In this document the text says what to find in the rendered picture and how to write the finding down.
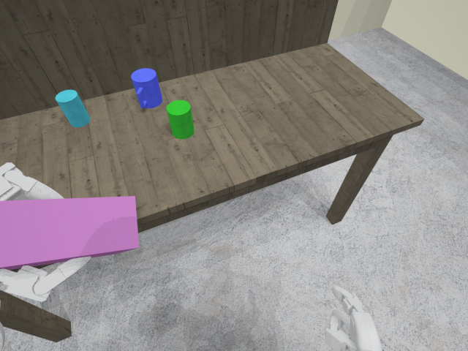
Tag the sponge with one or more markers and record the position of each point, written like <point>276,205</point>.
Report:
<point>41,232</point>

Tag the table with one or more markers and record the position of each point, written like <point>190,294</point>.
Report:
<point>270,100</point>

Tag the right robot hand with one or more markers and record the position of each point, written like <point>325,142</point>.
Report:
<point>358,333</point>

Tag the left robot hand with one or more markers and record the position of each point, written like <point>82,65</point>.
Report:
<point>31,282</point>

